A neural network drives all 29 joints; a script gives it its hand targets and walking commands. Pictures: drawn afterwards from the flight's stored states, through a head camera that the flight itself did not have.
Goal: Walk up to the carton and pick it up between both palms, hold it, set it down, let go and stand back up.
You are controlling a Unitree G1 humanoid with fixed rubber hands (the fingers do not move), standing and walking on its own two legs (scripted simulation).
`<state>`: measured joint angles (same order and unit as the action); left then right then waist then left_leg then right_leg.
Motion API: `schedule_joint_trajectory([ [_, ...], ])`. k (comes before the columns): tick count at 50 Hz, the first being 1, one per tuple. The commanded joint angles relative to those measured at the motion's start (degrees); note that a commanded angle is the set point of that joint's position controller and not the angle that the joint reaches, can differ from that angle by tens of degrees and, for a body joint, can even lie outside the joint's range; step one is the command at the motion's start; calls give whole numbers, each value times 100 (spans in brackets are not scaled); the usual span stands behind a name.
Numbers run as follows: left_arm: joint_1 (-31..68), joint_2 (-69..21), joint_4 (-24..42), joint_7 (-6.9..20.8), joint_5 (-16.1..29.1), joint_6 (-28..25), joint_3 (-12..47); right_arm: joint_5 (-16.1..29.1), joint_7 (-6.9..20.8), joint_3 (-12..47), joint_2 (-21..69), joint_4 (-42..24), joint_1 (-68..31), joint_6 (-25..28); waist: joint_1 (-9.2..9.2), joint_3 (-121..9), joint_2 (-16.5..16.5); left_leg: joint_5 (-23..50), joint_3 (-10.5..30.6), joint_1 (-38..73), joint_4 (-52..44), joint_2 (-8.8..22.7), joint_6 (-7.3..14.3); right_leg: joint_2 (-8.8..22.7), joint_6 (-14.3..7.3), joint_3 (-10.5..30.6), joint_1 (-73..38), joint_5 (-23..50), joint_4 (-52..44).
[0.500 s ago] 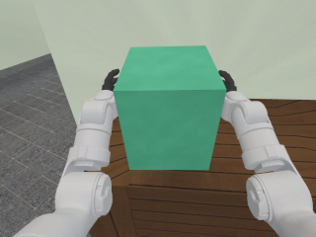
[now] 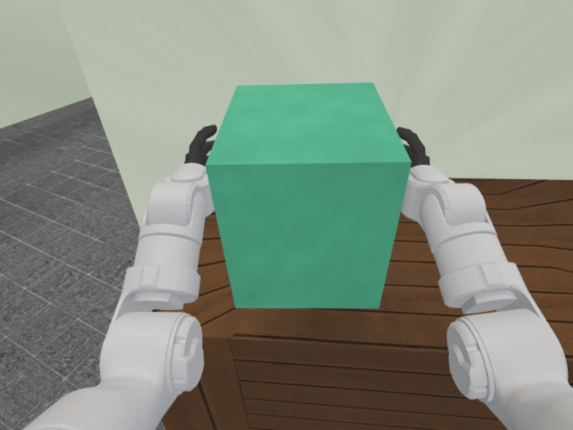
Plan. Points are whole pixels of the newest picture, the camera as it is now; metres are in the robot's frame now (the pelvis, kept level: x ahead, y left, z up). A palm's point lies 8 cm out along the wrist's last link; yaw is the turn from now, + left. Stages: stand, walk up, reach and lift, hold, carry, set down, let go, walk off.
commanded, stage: hold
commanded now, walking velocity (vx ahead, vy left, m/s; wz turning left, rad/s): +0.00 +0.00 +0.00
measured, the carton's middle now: (305, 193) +0.39 +0.01 +0.20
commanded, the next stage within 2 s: none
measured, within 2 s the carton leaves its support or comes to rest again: neither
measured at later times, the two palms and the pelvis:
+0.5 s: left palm (198, 176) +0.37 +0.16 +0.24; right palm (414, 179) +0.37 -0.14 +0.23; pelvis +0.00 +0.00 +0.00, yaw +0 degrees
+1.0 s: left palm (199, 175) +0.37 +0.16 +0.24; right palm (415, 178) +0.37 -0.14 +0.23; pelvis +0.00 +0.00 +0.00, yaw +0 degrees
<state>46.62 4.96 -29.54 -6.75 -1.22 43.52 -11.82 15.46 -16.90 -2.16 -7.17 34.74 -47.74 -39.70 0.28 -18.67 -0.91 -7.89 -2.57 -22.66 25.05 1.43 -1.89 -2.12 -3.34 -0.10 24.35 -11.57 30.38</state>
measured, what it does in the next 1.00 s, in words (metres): stands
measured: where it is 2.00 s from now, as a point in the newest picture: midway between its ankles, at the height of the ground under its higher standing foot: outside the picture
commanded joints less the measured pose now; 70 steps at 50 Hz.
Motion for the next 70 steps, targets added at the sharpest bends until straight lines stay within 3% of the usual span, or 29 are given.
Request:
schedule_joint_trajectory([
  [1,6377,-4441,2304,688,1413,-492,2518,1323,998,1839,4910,-2728,-7129,509,-370,-2403,236,-39,677,908,-315,-452,190,128,697,432,-2372,1233,-1153],
  [3,6270,-4368,2181,707,1378,-467,2483,1280,982,1824,4917,-2717,-7118,494,-383,-2289,105,-114,675,905,-333,-443,199,115,708,429,-2379,1219,-1182],
  [4,6310,-4403,2386,700,1370,-479,2482,1315,982,1823,4918,-2747,-7091,519,-365,-2428,172,-32,668,908,-308,-436,200,114,689,454,-2460,1297,-1157],
  [14,6138,-4407,2164,702,1360,-447,2461,1337,980,1850,4868,-2836,-7169,513,-385,-2412,122,-54,692,928,-319,-445,212,113,675,454,-2429,1261,-1170],
  [17,6340,-4451,2447,703,1449,-505,2592,1316,982,1819,4872,-2783,-7026,511,-447,-2560,212,44,682,944,-291,-441,167,118,680,439,-2442,1367,-1142],
  [19,6297,-4424,2333,703,1434,-499,2543,1283,988,1827,4878,-2732,-7022,485,-453,-2437,88,-23,683,942,-338,-445,180,102,686,438,-2419,1304,-1160],
  [20,6316,-4432,2269,698,1417,-476,2514,1265,997,1796,4831,-2627,-6969,491,-418,-2273,236,-36,662,888,-334,-439,183,123,685,423,-2353,1232,-1170],
  [25,6252,-4489,2484,677,1428,-501,2561,1343,1002,1935,4928,-2867,-7012,523,-375,-2509,173,131,697,946,-300,-439,174,96,667,436,-2497,1431,-1146],
  [27,6233,-4450,2173,696,1386,-469,2483,1351,1008,1836,4810,-2840,-7237,528,-365,-2433,144,-84,692,912,-333,-434,193,85,654,433,-2395,1101,-1194],
  [30,6174,-4494,2240,730,1380,-446,2484,1250,995,1726,4770,-2674,-6976,509,-469,-2324,137,-30,679,1003,-364,-422,176,101,655,446,-2412,1181,-1211],
  [31,6228,-4487,2326,719,1352,-443,2493,1252,1004,1726,4771,-2684,-7026,523,-432,-2327,263,-10,687,980,-341,-415,175,104,629,425,-2390,1175,-1192],
  [34,6294,-4395,2167,714,1339,-480,2415,1222,1018,1662,4783,-2418,-6940,502,-435,-2198,185,-214,664,909,-382,-440,183,97,627,433,-2299,1030,-1206],
  [35,6231,-4412,2188,722,1331,-479,2390,1275,1022,1758,4845,-2611,-7042,519,-371,-2289,105,-68,676,945,-350,-421,192,100,652,418,-2353,1143,-1194],
  [37,6221,-4466,2189,732,1391,-482,2471,1323,986,1826,4887,-2808,-7169,536,-412,-2478,47,6,669,965,-316,-438,196,117,670,447,-2494,1415,-1166],
  [40,6290,-4503,2472,714,1427,-490,2622,1339,985,1812,4828,-2835,-7054,541,-448,-2546,274,55,676,999,-324,-456,141,108,676,460,-2504,1433,-1144],
  [41,6002,-4530,2355,717,1409,-461,2602,1350,965,1858,4821,-2956,-7000,526,-451,-2606,156,233,695,1038,-305,-446,139,79,666,445,-2560,1637,-1143],
  [46,6203,-4426,2367,748,1344,-465,2510,1285,969,1760,4773,-2544,-6766,471,-496,-2303,202,-38,665,940,-354,-448,139,120,685,420,-2495,1351,-1170],
  [50,6038,-4407,2200,751,1312,-443,2369,1305,977,1786,4751,-2789,-7002,495,-395,-2342,59,2,672,952,-331,-451,195,111,662,467,-2504,1299,-1181],
  [51,6242,-4390,2265,740,1325,-474,2410,1266,981,1793,4830,-2586,-6945,481,-451,-2335,144,-15,656,958,-341,-442,177,127,676,439,-2468,1309,-1159],
  [54,6251,-4405,2312,728,1323,-490,2404,1297,995,1766,4808,-2684,-7073,519,-365,-2415,169,3,649,929,-345,-437,190,121,659,478,-2497,1294,-1171],
  [59,5974,-4390,2073,751,1266,-457,2294,1307,978,1813,4790,-2698,-6978,507,-386,-2314,23,-74,677,917,-346,-464,215,111,662,456,-2543,1251,-1198],
  [62,6104,-4469,2452,733,1346,-473,2480,1342,966,1833,4822,-2816,-6963,511,-454,-2593,130,164,682,1029,-307,-446,158,117,663,479,-2641,1596,-1139],
  [64,6124,-4445,2220,727,1352,-440,2458,1337,984,1806,4791,-2824,-7097,518,-412,-2429,165,-4,676,957,-322,-450,179,103,663,472,-2495,1356,-1180],
  [70,6148,-4411,2393,752,1359,-453,2472,1328,961,1817,4803,-2717,-6919,483,-446,-2350,95,22,666,990,-348,-471,172,99,679,441,-2500,1472,-1166],
])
